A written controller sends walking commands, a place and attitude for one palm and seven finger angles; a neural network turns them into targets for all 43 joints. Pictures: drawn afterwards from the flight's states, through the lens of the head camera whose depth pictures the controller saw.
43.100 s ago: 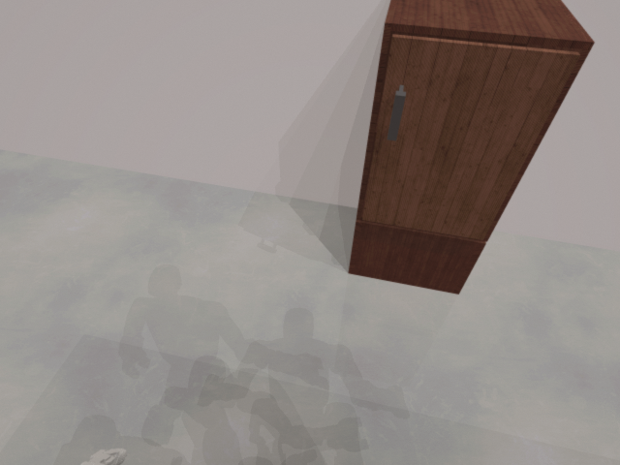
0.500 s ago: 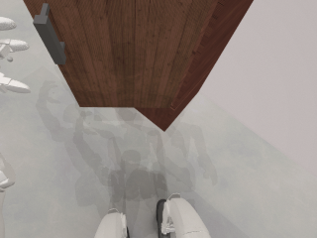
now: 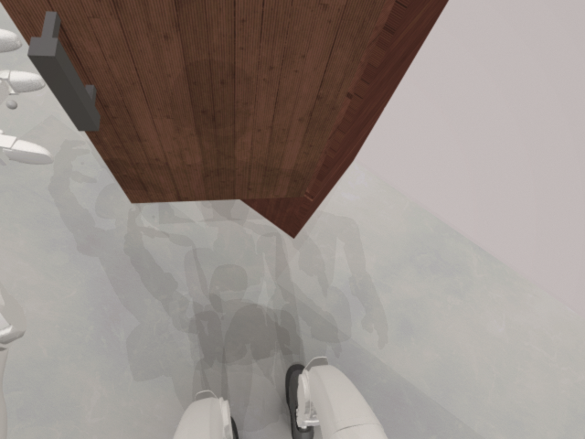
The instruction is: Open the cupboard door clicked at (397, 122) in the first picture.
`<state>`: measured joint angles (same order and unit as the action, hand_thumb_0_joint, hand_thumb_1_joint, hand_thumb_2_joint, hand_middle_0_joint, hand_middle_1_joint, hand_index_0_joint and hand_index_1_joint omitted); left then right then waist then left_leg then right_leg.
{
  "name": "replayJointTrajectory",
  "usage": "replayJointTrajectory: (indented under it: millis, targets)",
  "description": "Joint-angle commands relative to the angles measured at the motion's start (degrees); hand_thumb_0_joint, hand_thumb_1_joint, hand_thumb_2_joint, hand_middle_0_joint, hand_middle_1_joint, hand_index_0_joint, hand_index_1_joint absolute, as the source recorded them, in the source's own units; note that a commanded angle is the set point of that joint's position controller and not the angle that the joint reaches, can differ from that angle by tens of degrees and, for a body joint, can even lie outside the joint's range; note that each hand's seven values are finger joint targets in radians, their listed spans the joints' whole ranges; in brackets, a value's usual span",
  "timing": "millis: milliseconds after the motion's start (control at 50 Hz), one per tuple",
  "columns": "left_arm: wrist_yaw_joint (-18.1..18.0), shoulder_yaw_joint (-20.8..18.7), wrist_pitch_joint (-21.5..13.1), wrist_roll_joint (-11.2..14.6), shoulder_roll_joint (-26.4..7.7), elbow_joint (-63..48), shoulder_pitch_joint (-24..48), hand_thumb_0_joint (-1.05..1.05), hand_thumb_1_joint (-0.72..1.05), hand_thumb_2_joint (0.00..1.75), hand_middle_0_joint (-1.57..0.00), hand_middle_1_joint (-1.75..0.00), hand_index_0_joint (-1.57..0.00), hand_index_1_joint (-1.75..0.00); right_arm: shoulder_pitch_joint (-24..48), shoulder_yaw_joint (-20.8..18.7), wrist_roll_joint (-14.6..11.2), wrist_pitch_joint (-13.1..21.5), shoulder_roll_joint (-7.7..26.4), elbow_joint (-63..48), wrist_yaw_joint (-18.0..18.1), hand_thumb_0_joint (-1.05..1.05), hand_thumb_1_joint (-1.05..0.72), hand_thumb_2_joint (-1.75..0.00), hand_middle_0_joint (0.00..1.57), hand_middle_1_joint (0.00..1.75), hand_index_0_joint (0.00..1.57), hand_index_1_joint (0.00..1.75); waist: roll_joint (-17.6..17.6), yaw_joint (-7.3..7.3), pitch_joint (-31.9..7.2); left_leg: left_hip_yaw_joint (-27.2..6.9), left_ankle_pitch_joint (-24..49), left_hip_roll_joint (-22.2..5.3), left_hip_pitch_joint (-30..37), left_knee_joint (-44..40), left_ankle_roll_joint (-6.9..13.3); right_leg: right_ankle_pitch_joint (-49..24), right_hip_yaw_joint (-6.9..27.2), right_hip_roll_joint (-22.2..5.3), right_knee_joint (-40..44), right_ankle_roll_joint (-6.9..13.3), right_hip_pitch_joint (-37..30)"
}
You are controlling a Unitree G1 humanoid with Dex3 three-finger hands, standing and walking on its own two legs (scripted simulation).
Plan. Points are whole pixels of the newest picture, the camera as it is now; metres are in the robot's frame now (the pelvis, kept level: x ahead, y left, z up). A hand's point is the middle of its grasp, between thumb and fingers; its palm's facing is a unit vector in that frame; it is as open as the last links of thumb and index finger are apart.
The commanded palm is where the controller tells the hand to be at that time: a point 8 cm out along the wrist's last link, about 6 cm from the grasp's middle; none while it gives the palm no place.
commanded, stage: move the hooked fingers beside the handle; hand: left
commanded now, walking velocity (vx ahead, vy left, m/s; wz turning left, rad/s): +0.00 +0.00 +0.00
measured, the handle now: (71, 75) +0.56 +0.21 +0.07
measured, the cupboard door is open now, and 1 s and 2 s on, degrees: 42 42 42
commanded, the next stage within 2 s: none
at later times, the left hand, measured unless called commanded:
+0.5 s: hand (14, 108) +0.51 +0.26 +0.07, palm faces -0.01 -1.00 -0.03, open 14.0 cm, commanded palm +0.49 +0.31 +0.07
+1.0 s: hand (4, 114) +0.50 +0.28 +0.06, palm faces -0.03 -1.00 -0.02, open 14.0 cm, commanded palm +0.50 +0.32 +0.06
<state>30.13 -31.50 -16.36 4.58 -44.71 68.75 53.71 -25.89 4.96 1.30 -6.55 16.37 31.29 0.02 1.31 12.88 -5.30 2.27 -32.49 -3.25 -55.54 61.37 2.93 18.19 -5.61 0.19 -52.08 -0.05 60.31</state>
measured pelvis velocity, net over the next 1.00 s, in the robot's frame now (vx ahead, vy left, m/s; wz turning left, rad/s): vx -0.02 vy -0.01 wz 0.01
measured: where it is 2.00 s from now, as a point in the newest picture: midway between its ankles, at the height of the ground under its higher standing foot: outside the picture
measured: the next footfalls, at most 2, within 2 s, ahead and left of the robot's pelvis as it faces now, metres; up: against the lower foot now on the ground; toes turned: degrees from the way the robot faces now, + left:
none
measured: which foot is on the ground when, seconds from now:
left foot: down 0.00-1.00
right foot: down 0.00-1.00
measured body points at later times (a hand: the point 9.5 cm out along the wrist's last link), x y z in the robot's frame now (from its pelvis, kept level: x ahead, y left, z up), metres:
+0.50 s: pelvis +0.00 -0.01 +0.00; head +0.16 +0.03 +0.42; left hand +0.50 +0.32 +0.08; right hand +0.02 -0.29 -0.09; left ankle -0.05 +0.08 -0.66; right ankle +0.05 -0.13 -0.66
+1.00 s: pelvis -0.02 -0.01 -0.02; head +0.16 +0.04 +0.39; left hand +0.50 +0.33 +0.07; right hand -0.02 -0.28 -0.10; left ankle -0.05 +0.08 -0.66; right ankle +0.05 -0.13 -0.66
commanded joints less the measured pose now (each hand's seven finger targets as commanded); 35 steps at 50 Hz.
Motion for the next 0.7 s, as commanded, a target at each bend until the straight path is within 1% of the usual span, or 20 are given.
replayJointTrajectory:
  millis: [0,20,40,60,80,160,200,220,280,320,360,380,400,500,520,560,600,640,660,680]
  targets:
    - [-2.0,-4.6,-6.0,1.5,-22.3,-17.5,22.7,0.0,-0.5,0.3,-0.3,-1.2,-0.3,-1.2,-10.9,-5.2,0.1,0.4,12.5,-2.3,1.0,0.0,-0.9,-0.9,0.2,0.3,0.2,0.3,15.5,-2.73,-32.9,-6.5,44.8,0.4,20.5,-6.5,-3.7,-20.6,2.8,3.0,0.1,2.2,-21.9]
    - [-2.3,-4.1,-6.3,1.3,-21.3,-17.3,21.1,0.0,-0.5,0.3,-0.3,-1.2,-0.3,-1.2,-10.9,-5.4,0.1,0.4,12.3,-2.2,0.9,0.0,-0.9,-0.9,0.2,0.3,0.2,0.3,16.5,-2.91,-32.4,-6.6,46.0,0.3,22.0,-6.5,-4.0,-20.2,2.6,3.0,0.4,2.2,-20.8]
    - [-2.3,-2.9,-6.2,1.7,-19.4,-16.9,21.0,0.0,-0.5,0.3,-0.3,-1.2,-0.3,-1.2,-10.7,-5.3,0.1,0.4,12.2,-1.9,0.7,0.0,-0.9,-0.9,0.2,0.3,0.2,0.3,15.9,-2.33,-31.5,-6.4,45.5,0.1,22.1,-6.4,-3.9,-19.8,2.6,3.1,0.7,2.0,-20.2]
    - [-2.3,-3.0,-6.1,1.5,-19.9,-16.2,20.5,0.0,-0.5,0.3,-0.3,-1.2,-0.3,-1.2,-10.6,-5.3,0.0,0.4,12.3,-1.6,0.8,0.0,-0.9,-0.9,0.2,0.3,0.2,0.3,15.1,-2.34,-30.1,-6.5,44.7,0.1,21.7,-6.7,-3.8,-19.0,2.5,3.1,1.0,1.9,-20.1]
    - [-1.7,-1.2,-6.1,2.1,-17.4,-15.9,21.5,0.0,-0.5,0.3,-0.3,-1.2,-0.3,-1.2,-10.5,-5.2,-0.1,0.2,12.1,-1.7,0.9,0.0,-0.9,-0.9,0.2,0.3,0.2,0.3,15.2,-1.44,-29.6,-6.5,45.9,0.2,22.3,-6.6,-3.7,-19.8,2.4,3.3,1.0,2.1,-19.6]
    - [0.3,0.1,-4.1,2.6,-15.7,-12.2,18.6,0.0,-0.5,0.3,-0.3,-1.2,-0.3,-1.2,-10.3,-5.3,-0.5,0.0,12.3,-1.3,1.2,0.0,-0.9,-0.9,0.2,0.3,0.2,0.3,11.5,-1.34,-28.5,-5.9,42.0,0.6,19.1,-7.1,-2.6,-20.5,2.7,2.9,1.6,1.6,-22.4]
    - [1.1,1.5,-4.2,3.2,-13.7,-13.1,18.3,0.0,-0.5,0.3,-0.3,-1.2,-0.3,-1.2,-10.1,-5.4,-0.4,0.0,12.1,-1.2,1.3,0.0,-0.9,-0.9,0.2,0.3,0.2,0.3,14.0,-1.55,-29.2,-6.2,45.4,0.4,21.8,-6.9,-3.1,-21.0,2.5,2.8,1.5,1.8,-20.7]
    - [1.2,2.6,-4.0,3.4,-11.9,-11.9,18.0,0.0,-0.5,0.3,-0.3,-1.2,-0.3,-1.2,-9.9,-5.3,-0.3,0.0,12.1,-1.1,1.2,0.0,-0.9,-0.9,0.2,0.3,0.2,0.3,12.8,-1.04,-27.7,-6.2,44.5,0.4,21.2,-6.9,-3.1,-20.3,2.3,3.0,1.6,1.7,-19.7]
    - [0.7,1.9,-4.8,4.0,-12.5,-11.1,20.1,0.0,-0.5,0.3,-0.3,-1.2,-0.3,-1.2,-9.3,-5.2,-0.5,0.1,12.1,-1.5,1.6,0.0,-0.9,-0.9,0.2,0.3,0.2,0.3,7.9,-0.21,-25.6,-5.8,39.3,0.8,16.9,-6.6,-2.1,-19.8,2.7,3.0,1.3,1.9,-20.9]
    - [0.0,1.1,-5.5,3.4,-14.5,-11.6,23.3,0.0,-0.5,0.3,-0.3,-1.2,-0.3,-1.2,-8.9,-5.2,-0.4,0.3,12.1,-1.0,1.7,0.0,-0.9,-0.9,0.2,0.3,0.2,0.3,10.4,-0.34,-27.0,-5.4,36.5,1.1,15.5,-6.2,-2.2,-19.4,3.4,2.6,0.7,1.8,-21.6]
    - [-0.9,-0.4,-6.2,2.8,-16.6,-12.6,23.8,0.0,-0.5,0.3,-0.3,-1.2,-0.3,-1.2,-8.9,-5.1,-0.3,0.7,12.0,-1.1,1.7,0.0,-0.9,-0.9,0.2,0.3,0.2,0.3,11.0,-0.83,-28.6,-5.2,36.2,1.2,14.9,-5.7,-2.2,-20.0,3.7,2.5,0.3,1.9,-22.8]
    - [-1.3,-2.2,-7.2,2.7,-18.9,-14.5,24.0,0.0,-0.5,0.3,-0.3,-1.2,-0.3,-1.2,-8.8,-5.2,-0.2,0.9,12.1,-1.7,1.9,0.0,-0.9,-0.9,0.2,0.3,0.2,0.3,12.0,-1.6,-30.4,-5.3,38.4,1.3,15.3,-5.4,-2.3,-21.7,3.7,2.6,-0.4,2.3,-24.2]
    - [-1.4,-2.2,-7.4,2.3,-19.3,-15.2,23.8,0.0,-0.5,0.3,-0.3,-1.2,-0.3,-1.2,-8.8,-5.2,-0.2,1.0,11.9,-1.6,1.7,0.0,-0.9,-0.9,0.2,0.3,0.2,0.3,13.6,-2.11,-33.3,-5.3,39.2,1.3,16.8,-5.2,-2.6,-22.1,4.0,2.5,-0.6,2.1,-24.9]
    - [-1.1,-3.6,-6.4,1.9,-21.7,-13.6,21.4,0.0,-0.5,0.3,-0.3,-1.2,-0.3,-1.2,-8.0,-5.0,-0.6,1.3,11.9,-2.1,1.7,0.0,-0.9,-0.9,0.2,0.3,0.2,0.3,11.7,-2.59,-32.7,-4.7,37.3,1.4,13.8,-5.3,-1.8,-23.6,4.4,2.4,-0.4,1.9,-28.1]
    - [-0.6,-2.7,-5.7,1.9,-20.7,-12.3,20.1,0.0,-0.5,0.3,-0.3,-1.2,-0.3,-1.2,-7.8,-4.8,-0.8,1.2,11.8,-2.3,1.7,0.0,-0.9,-0.9,0.2,0.3,0.2,0.3,11.9,-2.7,-31.2,-4.4,35.6,1.6,12.7,-5.6,-1.7,-23.0,4.5,2.4,0.0,1.9,-28.0]
    - [0.3,-3.2,-4.8,2.3,-21.4,-11.6,18.9,0.0,-0.5,0.3,-0.3,-1.2,-0.3,-1.2,-7.5,-4.7,-0.9,1.3,12.1,-2.6,1.7,0.0,-0.9,-0.9,0.2,0.3,0.2,0.3,9.9,-2.51,-30.3,-3.9,32.6,1.7,10.5,-5.9,-1.3,-22.4,4.7,2.3,0.4,1.7,-29.1]
    - [1.2,-3.5,-4.7,2.7,-22.1,-11.3,19.2,0.0,-0.5,0.3,-0.3,-1.2,-0.3,-1.2,-7.5,-4.7,-1.0,1.4,12.3,-2.5,1.9,0.0,-0.9,-0.9,0.2,0.3,0.2,0.3,10.5,-2.59,-30.4,-3.9,32.4,1.8,10.5,-5.8,-1.3,-22.2,4.7,2.3,0.2,1.8,-28.5]
    - [1.9,-1.3,-4.4,2.9,-19.8,-8.9,20.4,0.0,-0.5,0.3,-0.3,-1.2,-0.3,-1.2,-7.5,-4.3,-1.2,1.6,12.3,-2.1,2.0,0.0,-0.9,-0.9,0.2,0.3,0.2,0.3,8.3,-1.14,-26.6,-3.8,28.1,1.7,8.3,-5.8,-1.1,-18.5,4.7,2.4,0.9,1.5,-25.8]
    - [2.0,-1.4,-4.4,2.9,-20.0,-8.1,21.4,0.0,-0.5,0.3,-0.3,-1.2,-0.3,-1.2,-7.5,-4.3,-1.2,1.7,12.4,-2.0,2.1,0.0,-0.9,-0.9,0.2,0.3,0.2,0.3,7.0,-0.61,-25.5,-3.8,26.2,1.6,6.9,-5.7,-0.9,-17.1,4.8,2.4,1.0,1.4,-25.5]
    - [2.5,-0.3,-5.1,3.3,-18.9,-8.7,23.1,0.0,-0.5,0.3,-0.3,-1.2,-0.3,-1.2,-7.3,-4.1,-1.3,1.9,12.3,-2.0,2.3,0.0,-0.9,-0.9,0.2,0.3,0.2,0.3,9.4,-0.42,-25.3,-3.9,26.6,1.8,7.9,-5.7,-1.0,-16.8,4.8,2.5,0.8,1.9,-24.3]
